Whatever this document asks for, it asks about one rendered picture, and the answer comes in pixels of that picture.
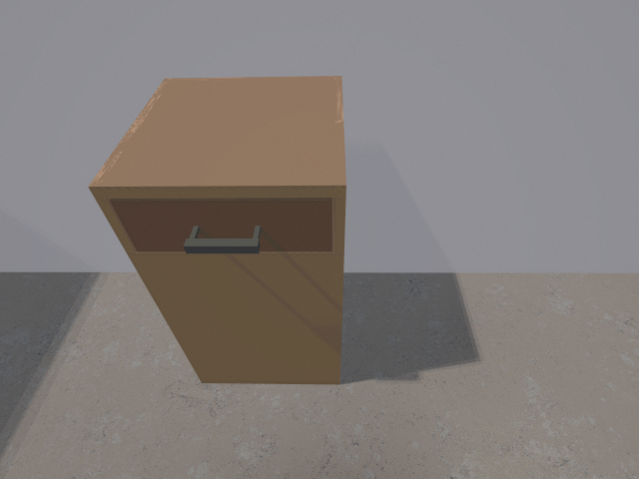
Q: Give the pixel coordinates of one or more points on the cabinet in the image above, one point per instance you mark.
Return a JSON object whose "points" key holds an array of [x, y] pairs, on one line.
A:
{"points": [[272, 317]]}

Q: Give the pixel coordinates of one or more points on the handle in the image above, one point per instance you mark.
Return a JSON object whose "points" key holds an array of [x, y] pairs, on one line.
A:
{"points": [[194, 245]]}

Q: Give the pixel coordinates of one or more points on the drawer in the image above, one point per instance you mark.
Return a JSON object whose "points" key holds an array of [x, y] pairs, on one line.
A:
{"points": [[287, 224]]}

